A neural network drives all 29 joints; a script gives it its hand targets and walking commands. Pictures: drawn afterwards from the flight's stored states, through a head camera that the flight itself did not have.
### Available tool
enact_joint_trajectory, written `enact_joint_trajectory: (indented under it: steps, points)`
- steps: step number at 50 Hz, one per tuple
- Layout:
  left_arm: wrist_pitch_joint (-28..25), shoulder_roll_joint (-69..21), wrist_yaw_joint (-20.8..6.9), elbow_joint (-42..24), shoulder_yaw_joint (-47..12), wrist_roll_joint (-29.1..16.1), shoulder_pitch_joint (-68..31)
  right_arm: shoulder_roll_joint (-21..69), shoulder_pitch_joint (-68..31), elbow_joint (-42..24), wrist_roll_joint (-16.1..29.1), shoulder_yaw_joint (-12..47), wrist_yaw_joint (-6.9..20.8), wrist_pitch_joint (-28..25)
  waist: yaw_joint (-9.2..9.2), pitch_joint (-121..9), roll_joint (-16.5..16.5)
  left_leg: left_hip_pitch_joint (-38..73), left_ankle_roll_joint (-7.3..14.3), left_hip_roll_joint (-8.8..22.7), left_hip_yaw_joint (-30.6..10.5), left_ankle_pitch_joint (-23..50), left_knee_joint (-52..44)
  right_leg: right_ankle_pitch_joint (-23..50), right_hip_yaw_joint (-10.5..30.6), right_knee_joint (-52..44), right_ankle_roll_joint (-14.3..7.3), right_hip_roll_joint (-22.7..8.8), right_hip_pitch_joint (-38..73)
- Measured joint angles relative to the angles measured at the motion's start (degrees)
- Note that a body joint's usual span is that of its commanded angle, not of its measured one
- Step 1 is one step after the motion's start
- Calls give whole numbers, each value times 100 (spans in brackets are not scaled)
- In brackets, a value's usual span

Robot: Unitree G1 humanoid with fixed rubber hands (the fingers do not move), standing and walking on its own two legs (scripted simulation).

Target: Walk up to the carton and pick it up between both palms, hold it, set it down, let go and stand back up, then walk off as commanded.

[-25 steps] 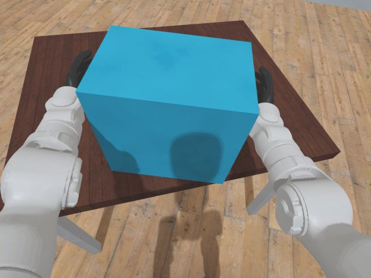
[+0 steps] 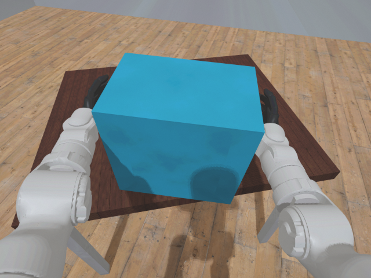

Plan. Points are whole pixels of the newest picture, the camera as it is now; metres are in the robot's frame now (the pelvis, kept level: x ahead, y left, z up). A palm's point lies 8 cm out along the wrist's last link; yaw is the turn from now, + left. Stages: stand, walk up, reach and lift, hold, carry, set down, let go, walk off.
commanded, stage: reach and lift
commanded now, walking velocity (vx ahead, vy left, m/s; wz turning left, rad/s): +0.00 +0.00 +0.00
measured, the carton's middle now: (181, 133) +0.42 +0.01 +0.09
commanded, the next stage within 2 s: none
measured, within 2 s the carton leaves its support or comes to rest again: neither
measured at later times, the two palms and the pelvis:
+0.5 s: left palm (79, 96) +0.42 +0.21 +0.21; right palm (268, 113) +0.39 -0.17 +0.17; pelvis +0.00 +0.00 +0.00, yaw +0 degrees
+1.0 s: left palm (78, 97) +0.38 +0.19 +0.23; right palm (281, 110) +0.37 -0.19 +0.19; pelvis -0.02 +0.00 +0.00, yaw +0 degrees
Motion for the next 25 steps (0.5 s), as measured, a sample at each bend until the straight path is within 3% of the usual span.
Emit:
enact_joint_trajectory:
  steps: [9,25]
  points:
    - [608,-5,-2,-735,263,127,289,-1,18,-254,-1,63,-58,361,33,147,-7,421,-9,0,1,65,-175,37,0,-125,-8,-1,399]
    - [1849,-119,31,-2078,617,782,418,-139,35,-635,-10,201,-77,890,203,243,-11,898,-13,0,2,110,-382,76,0,-342,-18,-3,883]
